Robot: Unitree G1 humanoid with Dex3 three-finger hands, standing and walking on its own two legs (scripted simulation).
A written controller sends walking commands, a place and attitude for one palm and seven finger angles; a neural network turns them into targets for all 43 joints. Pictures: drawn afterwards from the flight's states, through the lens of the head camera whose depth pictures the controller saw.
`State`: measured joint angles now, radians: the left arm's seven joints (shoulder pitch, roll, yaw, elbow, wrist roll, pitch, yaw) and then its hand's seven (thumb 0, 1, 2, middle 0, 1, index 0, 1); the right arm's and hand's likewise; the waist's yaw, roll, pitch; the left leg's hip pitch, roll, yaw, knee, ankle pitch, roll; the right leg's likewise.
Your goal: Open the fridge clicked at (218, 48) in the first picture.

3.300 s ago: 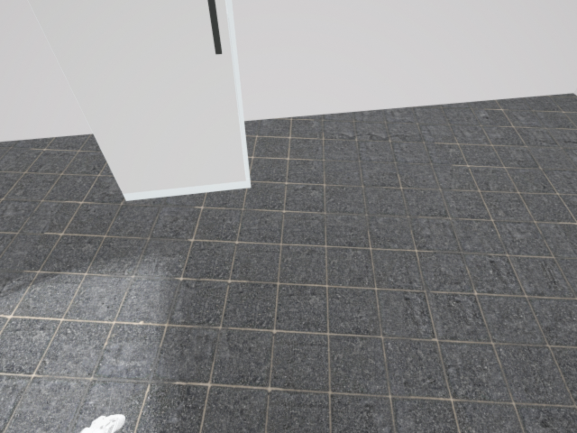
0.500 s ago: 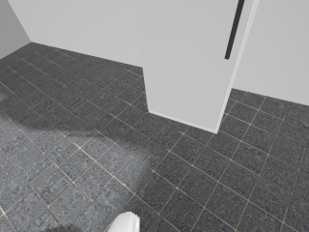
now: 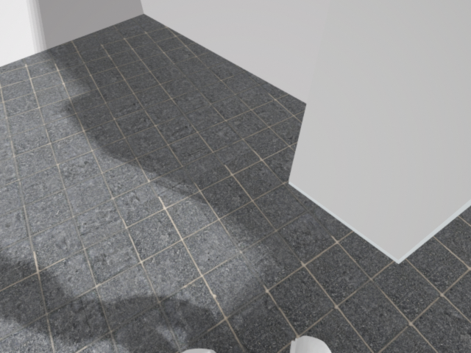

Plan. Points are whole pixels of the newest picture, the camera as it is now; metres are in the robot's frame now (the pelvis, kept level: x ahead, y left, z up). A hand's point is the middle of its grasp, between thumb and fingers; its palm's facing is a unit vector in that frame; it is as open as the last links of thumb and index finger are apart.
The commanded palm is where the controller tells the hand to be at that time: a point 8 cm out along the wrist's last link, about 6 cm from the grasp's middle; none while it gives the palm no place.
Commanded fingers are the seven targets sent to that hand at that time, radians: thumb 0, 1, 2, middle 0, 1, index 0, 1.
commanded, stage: walk to a spot facing it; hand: right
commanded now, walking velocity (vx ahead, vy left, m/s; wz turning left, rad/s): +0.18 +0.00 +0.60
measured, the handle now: out of the picture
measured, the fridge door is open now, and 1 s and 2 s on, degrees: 0 0 0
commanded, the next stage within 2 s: none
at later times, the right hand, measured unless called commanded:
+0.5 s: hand (395, 336) +0.20 -0.29 -0.17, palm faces -0.22 +0.96 -0.19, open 7.4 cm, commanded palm none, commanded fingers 0.00 -0.90 -0.90 0.20 0.30 0.20 0.30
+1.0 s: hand (307, 267) +0.31 -0.12 -0.13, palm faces -0.58 +0.76 -0.29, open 7.4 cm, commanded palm none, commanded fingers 0.00 -0.90 -0.90 0.20 0.30 0.20 0.30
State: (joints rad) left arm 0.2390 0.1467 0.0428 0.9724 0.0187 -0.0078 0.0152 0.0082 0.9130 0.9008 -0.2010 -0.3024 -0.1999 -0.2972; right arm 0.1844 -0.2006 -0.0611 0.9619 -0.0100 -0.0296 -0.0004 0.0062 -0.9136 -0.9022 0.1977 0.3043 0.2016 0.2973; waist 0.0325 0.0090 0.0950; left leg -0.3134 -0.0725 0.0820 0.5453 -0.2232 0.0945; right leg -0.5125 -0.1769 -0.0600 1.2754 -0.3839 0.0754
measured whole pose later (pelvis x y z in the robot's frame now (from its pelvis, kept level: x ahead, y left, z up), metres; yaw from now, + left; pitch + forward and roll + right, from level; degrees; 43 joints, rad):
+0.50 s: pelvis +0.10 -0.09 +0.01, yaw +18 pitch -1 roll +3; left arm 0.17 0.16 0.01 0.89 0.02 0.00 0.02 0.00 0.91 0.90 -0.20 -0.30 -0.20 -0.30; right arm 0.26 -0.27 -0.11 0.93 -0.02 0.07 0.02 0.01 -0.91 -0.90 0.19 0.30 0.20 0.30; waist -0.03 0.05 0.06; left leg -0.52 0.04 0.03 1.21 -0.37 -0.08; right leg -0.23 -0.14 -0.24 0.50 -0.25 -0.02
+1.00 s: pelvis +0.09 -0.04 +0.01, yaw +38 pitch +1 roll -2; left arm 0.22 0.24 0.06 0.94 0.02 0.06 0.02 0.01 0.91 0.90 -0.20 -0.30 -0.20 -0.30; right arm 0.12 -0.19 -0.05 0.89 -0.01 0.02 -0.01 0.01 -0.91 -0.90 0.20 0.30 0.20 0.30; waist 0.04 -0.05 0.08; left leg -0.28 -0.02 0.01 0.52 -0.25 0.06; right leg -0.50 -0.15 -0.06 1.11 -0.39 0.11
